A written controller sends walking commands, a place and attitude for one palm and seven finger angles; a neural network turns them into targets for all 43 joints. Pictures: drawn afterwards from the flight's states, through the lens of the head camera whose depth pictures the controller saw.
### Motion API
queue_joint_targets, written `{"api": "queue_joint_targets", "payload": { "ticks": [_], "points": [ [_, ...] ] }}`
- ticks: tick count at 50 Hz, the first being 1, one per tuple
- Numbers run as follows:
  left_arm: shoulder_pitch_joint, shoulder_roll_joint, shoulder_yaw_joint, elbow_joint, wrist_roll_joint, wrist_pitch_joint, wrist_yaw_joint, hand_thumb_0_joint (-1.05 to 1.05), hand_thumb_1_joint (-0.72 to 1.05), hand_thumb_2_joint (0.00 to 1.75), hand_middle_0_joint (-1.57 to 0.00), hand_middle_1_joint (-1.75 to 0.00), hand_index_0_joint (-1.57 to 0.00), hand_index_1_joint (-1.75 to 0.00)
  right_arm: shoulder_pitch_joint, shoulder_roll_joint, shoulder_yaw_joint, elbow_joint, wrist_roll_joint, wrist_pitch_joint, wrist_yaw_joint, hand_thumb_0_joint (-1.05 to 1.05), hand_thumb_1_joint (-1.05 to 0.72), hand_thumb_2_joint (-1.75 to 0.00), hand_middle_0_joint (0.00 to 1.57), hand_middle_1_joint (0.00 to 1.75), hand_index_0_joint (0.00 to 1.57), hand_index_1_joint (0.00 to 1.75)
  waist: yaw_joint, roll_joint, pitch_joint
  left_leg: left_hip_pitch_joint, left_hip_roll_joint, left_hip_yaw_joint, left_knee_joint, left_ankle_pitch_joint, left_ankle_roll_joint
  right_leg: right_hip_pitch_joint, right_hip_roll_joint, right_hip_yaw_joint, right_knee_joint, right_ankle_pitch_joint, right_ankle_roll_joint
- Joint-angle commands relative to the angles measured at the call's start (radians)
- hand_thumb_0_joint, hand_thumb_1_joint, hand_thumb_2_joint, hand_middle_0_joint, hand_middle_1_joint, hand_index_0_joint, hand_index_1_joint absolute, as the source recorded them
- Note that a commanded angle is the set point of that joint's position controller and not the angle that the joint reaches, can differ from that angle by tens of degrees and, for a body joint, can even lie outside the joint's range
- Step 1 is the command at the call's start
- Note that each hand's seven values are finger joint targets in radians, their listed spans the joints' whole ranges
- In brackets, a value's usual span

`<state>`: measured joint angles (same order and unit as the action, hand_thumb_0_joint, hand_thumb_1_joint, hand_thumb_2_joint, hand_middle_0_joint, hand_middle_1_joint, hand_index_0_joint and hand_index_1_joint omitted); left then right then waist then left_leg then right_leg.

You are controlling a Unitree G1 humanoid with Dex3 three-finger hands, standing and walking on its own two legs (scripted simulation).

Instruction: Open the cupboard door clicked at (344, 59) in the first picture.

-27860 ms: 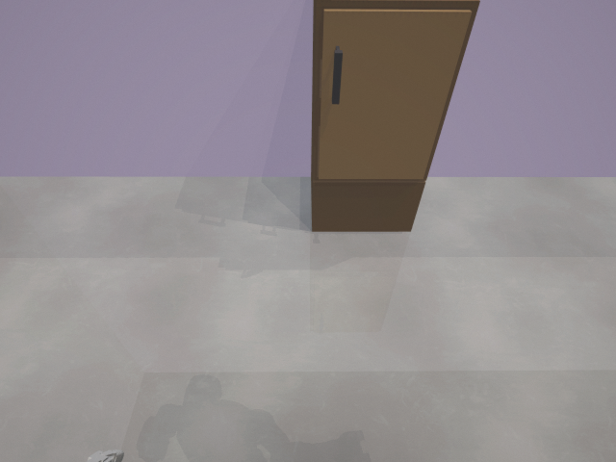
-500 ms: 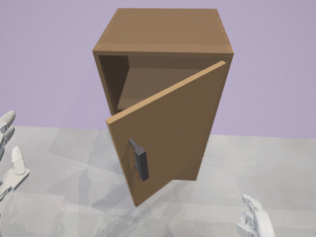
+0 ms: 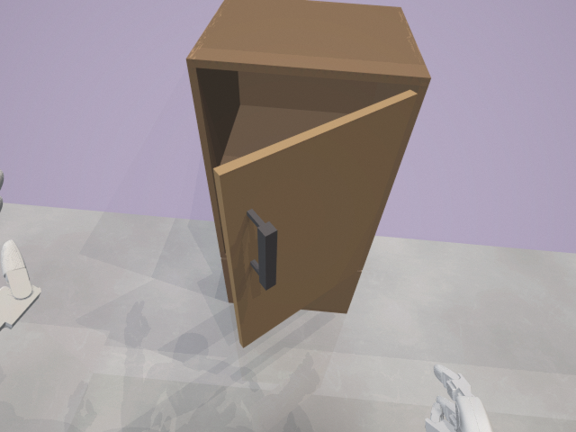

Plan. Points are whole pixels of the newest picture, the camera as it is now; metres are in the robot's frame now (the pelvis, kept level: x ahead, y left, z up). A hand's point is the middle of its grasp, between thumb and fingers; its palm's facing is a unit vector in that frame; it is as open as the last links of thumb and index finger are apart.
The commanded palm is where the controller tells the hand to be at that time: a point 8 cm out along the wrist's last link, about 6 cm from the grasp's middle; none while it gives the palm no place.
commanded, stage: step back with the hand held close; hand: left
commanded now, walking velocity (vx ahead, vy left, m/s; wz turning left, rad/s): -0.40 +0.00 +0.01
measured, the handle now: (260, 250) +0.40 +0.07 -0.01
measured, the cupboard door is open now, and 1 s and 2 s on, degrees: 41 41 41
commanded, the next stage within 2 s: stop stepping back and stand still in 0.76 s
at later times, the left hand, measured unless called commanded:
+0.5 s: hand out of the picture +0.13 +0.28 +0.18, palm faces +0.53 -0.70 -0.49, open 7.4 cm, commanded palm +0.08 +0.30 +0.19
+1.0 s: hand out of the picture +0.03 +0.23 +0.18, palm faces +0.29 -0.81 -0.51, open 7.4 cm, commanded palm -0.02 +0.27 +0.19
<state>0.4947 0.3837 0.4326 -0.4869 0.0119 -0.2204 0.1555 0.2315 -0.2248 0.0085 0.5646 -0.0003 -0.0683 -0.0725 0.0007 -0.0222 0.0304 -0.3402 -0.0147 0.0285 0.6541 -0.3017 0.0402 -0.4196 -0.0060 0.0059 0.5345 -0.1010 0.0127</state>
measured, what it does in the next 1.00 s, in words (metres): walks backwards: right foot, then left foot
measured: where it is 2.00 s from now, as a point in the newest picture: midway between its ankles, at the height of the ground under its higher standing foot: outside the picture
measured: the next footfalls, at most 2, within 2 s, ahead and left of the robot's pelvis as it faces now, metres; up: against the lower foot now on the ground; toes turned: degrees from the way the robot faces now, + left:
right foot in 0.50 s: -0.06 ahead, -0.12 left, +0.00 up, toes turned +5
left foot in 0.72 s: -0.04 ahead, +0.08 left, +0.00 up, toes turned +0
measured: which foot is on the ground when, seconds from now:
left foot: down 0.00-0.56, up 0.58-0.70, down 0.72-1.00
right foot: down 0.00-0.32, up 0.34-0.48, down 0.50-0.74, up 0.76-1.00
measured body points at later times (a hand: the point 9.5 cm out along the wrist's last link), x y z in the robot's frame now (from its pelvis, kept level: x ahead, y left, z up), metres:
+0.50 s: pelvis -0.05 -0.01 +0.00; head -0.03 +0.01 +0.45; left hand +0.09 +0.31 +0.21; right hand +0.14 -0.23 -0.08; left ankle +0.04 +0.11 -0.72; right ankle -0.09 -0.13 -0.71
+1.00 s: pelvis -0.18 -0.02 +0.02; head -0.16 +0.01 +0.47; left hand +0.01 +0.27 +0.21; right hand -0.02 -0.26 -0.04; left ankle -0.08 +0.08 -0.72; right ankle -0.24 -0.13 -0.69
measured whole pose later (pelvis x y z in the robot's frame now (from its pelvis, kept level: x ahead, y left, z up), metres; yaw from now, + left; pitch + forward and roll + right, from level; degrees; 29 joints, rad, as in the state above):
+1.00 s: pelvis -0.18 -0.02 +0.02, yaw -4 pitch +1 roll -2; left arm 0.65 0.49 0.45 -0.61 -0.06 -0.15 0.15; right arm 0.18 -0.18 0.01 0.60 -0.01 -0.13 -0.05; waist -0.01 -0.05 0.01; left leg -0.33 0.05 0.06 0.34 -0.04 0.02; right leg -0.27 0.04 -0.02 0.70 -0.45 0.02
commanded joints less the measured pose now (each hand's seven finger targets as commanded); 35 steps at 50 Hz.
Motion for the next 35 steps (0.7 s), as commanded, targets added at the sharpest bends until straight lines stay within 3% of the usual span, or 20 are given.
{"api": "queue_joint_targets", "payload": {
  "ticks": [1,3,6,10,12,14,15,17,19,20,22,23,25,27,28,29,31,32,34,35],
  "points": [
    [-0.029,0.198,0.142,-0.228,0.0,-0.074,0.025,0.0,0.9,0.9,-0.2,-0.3,-0.2,-0.3,-0.103,-0.143,-0.061,-0.171,0.004,-0.071,-0.013,0.0,-0.9,-0.9,0.2,0.3,0.2,0.3,-0.003,0.128,-0.077,-0.441,0.121,-0.156,-0.338,-0.398,0.065,0.409,0.008,0.09,0.067,-0.102,-0.003],
    [-0.016,0.203,0.16,-0.221,0.005,-0.08,0.024,0.0,0.9,0.9,-0.2,-0.3,-0.2,-0.3,-0.112,-0.14,-0.062,-0.171,0.002,-0.075,-0.013,0.0,-0.9,-0.9,0.2,0.3,0.2,0.3,0.0,0.144,-0.082,-0.493,0.135,-0.158,-0.346,-0.395,0.074,0.463,0.021,0.093,0.134,0.007,-0.002],
    [-0.046,0.201,0.17,-0.212,0.017,-0.089,0.018,0.0,0.9,0.9,-0.2,-0.3,-0.2,-0.3,-0.101,-0.144,-0.073,-0.169,-0.003,-0.076,-0.01,0.0,-0.9,-0.9,0.2,0.3,0.2,0.3,-0.005,0.088,-0.047,-0.585,0.11,-0.133,-0.263,-0.482,0.081,0.464,0.006,0.18,0.135,-0.027,-0.014],
    [-0.076,0.211,0.143,-0.215,-0.01,-0.082,0.016,0.0,0.9,0.9,-0.2,-0.3,-0.2,-0.3,-0.087,-0.126,-0.074,-0.137,-0.003,-0.068,0.006,0.0,-0.9,-0.9,0.2,0.3,0.2,0.3,-0.019,-0.099,-0.08,-0.238,0.013,-0.06,-0.004,-0.303,0.014,0.108,-0.138,0.338,-0.168,-0.247,-0.078],
    [-0.068,0.233,0.151,-0.228,-0.023,-0.086,0.025,0.0,0.9,0.9,-0.2,-0.3,-0.2,-0.3,-0.085,-0.121,-0.074,-0.117,-0.003,-0.054,0.011,0.0,-0.9,-0.9,0.2,0.3,0.2,0.3,-0.028,-0.116,-0.114,-0.071,0.003,-0.056,0.014,-0.223,0.0,-0.018,-0.152,0.293,-0.227,-0.314,-0.083],
    [-0.025,0.217,0.144,-0.252,-0.03,-0.093,0.025,0.0,0.9,0.9,-0.2,-0.3,-0.2,-0.3,-0.094,-0.128,-0.074,-0.125,-0.002,-0.047,0.006,0.0,-0.9,-0.9,0.2,0.3,0.2,0.3,-0.032,-0.005,-0.12,-0.124,0.047,-0.118,-0.125,-0.294,0.026,0.023,-0.086,0.206,-0.136,-0.314,-0.044],
    [-0.015,0.217,0.159,-0.264,-0.024,-0.097,0.027,0.0,0.9,0.9,-0.2,-0.3,-0.2,-0.3,-0.099,-0.138,-0.076,-0.135,-0.003,-0.047,0.0,0.0,-0.9,-0.9,0.2,0.3,0.2,0.3,-0.032,0.091,-0.108,-0.264,0.108,-0.181,-0.248,-0.397,0.057,0.125,-0.028,0.157,0.0,-0.289,-0.018],
    [-0.008,0.224,0.206,-0.296,-0.003,-0.101,0.038,0.0,0.9,0.9,-0.2,-0.3,-0.2,-0.3,-0.146,-0.141,-0.084,-0.147,-0.011,-0.062,-0.013,0.0,-0.9,-0.9,0.2,0.3,0.2,0.3,-0.003,0.32,-0.133,-0.541,0.315,-0.369,-0.487,-0.494,0.134,0.392,0.108,0.026,0.435,-0.132,0.023],
    [0.006,0.233,0.218,-0.31,-0.023,-0.097,0.029,0.0,0.9,0.9,-0.2,-0.3,-0.2,-0.3,-0.132,-0.11,-0.099,-0.131,-0.013,-0.097,-0.011,0.0,-0.9,-0.9,0.2,0.3,0.2,0.3,0.004,0.204,-0.173,-0.357,0.343,-0.293,-0.401,-0.184,0.141,0.276,0.11,0.06,0.541,-0.291,0.013],
    [0.069,0.206,0.211,-0.24,-0.029,-0.09,0.023,0.0,0.9,0.9,-0.2,-0.3,-0.2,-0.3,-0.132,-0.116,-0.106,-0.117,-0.009,-0.11,-0.001,0.0,-0.9,-0.9,0.2,0.3,0.2,0.3,0.009,0.199,-0.161,-0.313,0.344,-0.224,-0.379,-0.216,0.127,0.252,0.104,0.055,0.498,-0.339,0.011],
    [0.073,0.154,0.151,-0.223,-0.035,-0.089,0.018,0.0,0.9,0.9,-0.2,-0.3,-0.2,-0.3,-0.125,-0.106,-0.089,-0.104,-0.018,-0.132,0.004,0.0,-0.9,-0.9,0.2,0.3,0.2,0.3,0.002,0.218,-0.088,-0.186,0.309,-0.172,-0.316,-0.043,0.108,0.171,0.067,0.031,0.264,-0.338,0.0],
    [0.042,0.155,0.119,-0.239,-0.037,-0.093,0.015,0.0,0.9,0.9,-0.2,-0.3,-0.2,-0.3,-0.115,-0.106,-0.079,-0.075,-0.029,-0.138,0.008,0.0,-0.9,-0.9,0.2,0.3,0.2,0.3,-0.006,0.175,-0.078,-0.067,0.296,-0.17,-0.27,0.115,0.085,0.094,0.057,0.023,0.12,-0.329,-0.004],
    [-0.069,0.159,0.08,-0.246,-0.038,-0.11,0.0,0.0,0.9,0.9,-0.2,-0.3,-0.2,-0.3,-0.123,-0.119,-0.071,-0.034,-0.032,-0.146,0.016,0.0,-0.9,-0.9,0.2,0.3,0.2,0.3,-0.012,0.156,-0.097,0.075,0.244,-0.121,-0.187,0.271,0.03,0.063,0.031,0.07,-0.111,-0.069,-0.013],
    [-0.157,0.21,0.067,-0.256,-0.021,-0.126,0.008,0.0,0.9,0.9,-0.2,-0.3,-0.2,-0.3,-0.123,-0.086,-0.066,-0.014,-0.02,-0.127,0.011,0.0,-0.9,-0.9,0.2,0.3,0.2,0.3,-0.028,-0.013,-0.222,0.166,0.131,0.017,-0.038,0.339,-0.047,0.101,-0.138,0.266,-0.146,0.537,-0.039],
    [-0.171,0.215,0.066,-0.238,-0.017,-0.102,0.017,0.0,0.9,0.9,-0.2,-0.3,-0.2,-0.3,-0.145,-0.084,-0.077,-0.042,-0.001,-0.121,0.007,0.0,-0.9,-0.9,0.2,0.3,0.2,0.3,-0.027,-0.143,-0.273,0.111,0.047,0.056,0.046,0.142,-0.063,0.183,-0.181,0.287,-0.148,0.777,0.01],
    [-0.139,0.246,0.098,-0.231,-0.021,-0.084,0.017,0.0,0.9,0.9,-0.2,-0.3,-0.2,-0.3,-0.172,-0.079,-0.077,-0.064,0.006,-0.113,0.006,0.0,-0.9,-0.9,0.2,0.3,0.2,0.3,-0.002,-0.206,-0.266,0.016,0.007,0.02,0.121,-0.036,-0.055,0.217,-0.212,0.293,-0.169,0.737,0.01],
    [-0.026,0.278,0.152,-0.221,-0.021,-0.061,0.01,0.0,0.9,0.9,-0.2,-0.3,-0.2,-0.3,-0.196,-0.056,-0.05,-0.086,-0.005,-0.091,0.005,0.0,-0.9,-0.9,0.2,0.3,0.2,0.3,0.013,-0.151,-0.2,-0.109,0.008,-0.022,0.149,-0.124,-0.056,0.257,-0.24,0.289,-0.138,0.736,-0.099],
    [0.01,0.276,0.16,-0.214,-0.026,-0.056,0.007,0.0,0.9,0.9,-0.2,-0.3,-0.2,-0.3,-0.211,-0.06,-0.037,-0.083,-0.008,-0.078,0.0,0.0,-0.9,-0.9,0.2,0.3,0.2,0.3,0.007,-0.044,-0.184,-0.124,0.009,-0.022,0.057,-0.096,-0.061,0.281,-0.23,0.275,-0.105,0.775,-0.127],
    [0.034,0.269,0.156,-0.267,-0.041,-0.053,0.001,0.0,0.9,0.9,-0.2,-0.3,-0.2,-0.3,-0.186,-0.073,-0.028,-0.087,-0.004,-0.051,-0.015,0.0,-0.9,-0.9,0.2,0.3,0.2,0.3,-0.011,0.045,-0.204,-0.041,0.016,-0.017,-0.21,0.177,-0.065,0.348,-0.11,0.164,-0.036,0.741,-0.072],
    [0.038,0.277,0.166,-0.284,-0.045,-0.054,-0.002,0.0,0.9,0.9,-0.2,-0.3,-0.2,-0.3,-0.172,-0.096,-0.041,-0.093,0.002,-0.041,-0.018,0.0,-0.9,-0.9,0.2,0.3,0.2,0.3,-0.013,0.115,-0.244,0.077,0.078,-0.06,-0.288,0.591,-0.042,0.316,-0.021,0.099,-0.002,0.596,-0.014]
  ]
}}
